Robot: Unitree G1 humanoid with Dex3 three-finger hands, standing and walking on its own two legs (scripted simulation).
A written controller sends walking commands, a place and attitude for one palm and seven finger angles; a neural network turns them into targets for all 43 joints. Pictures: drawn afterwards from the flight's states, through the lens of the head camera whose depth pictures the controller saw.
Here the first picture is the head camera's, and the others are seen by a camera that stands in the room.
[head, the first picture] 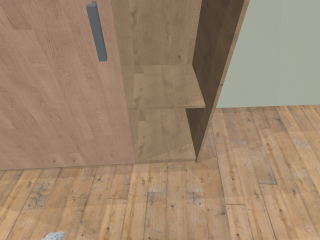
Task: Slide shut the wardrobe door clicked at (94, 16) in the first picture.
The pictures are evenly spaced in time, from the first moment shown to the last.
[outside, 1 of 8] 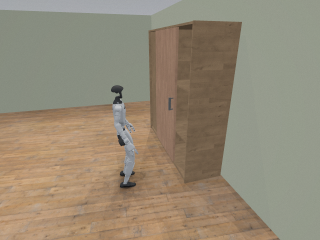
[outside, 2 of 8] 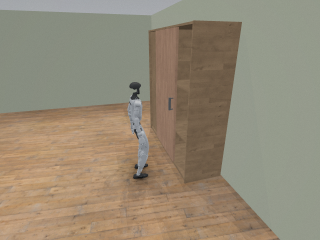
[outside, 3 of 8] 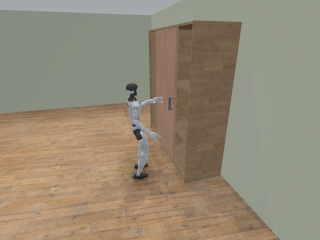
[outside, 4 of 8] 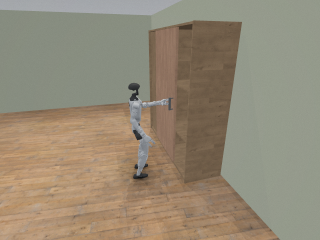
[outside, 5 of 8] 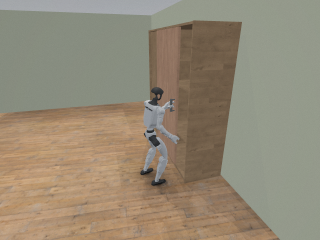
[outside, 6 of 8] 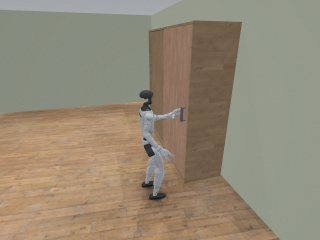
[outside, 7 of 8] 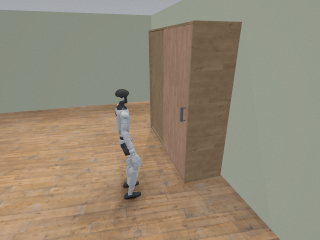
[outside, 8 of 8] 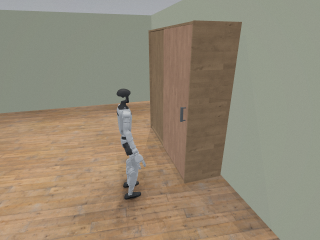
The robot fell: no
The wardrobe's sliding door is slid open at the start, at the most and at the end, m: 0.43 0.43 0.00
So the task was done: yes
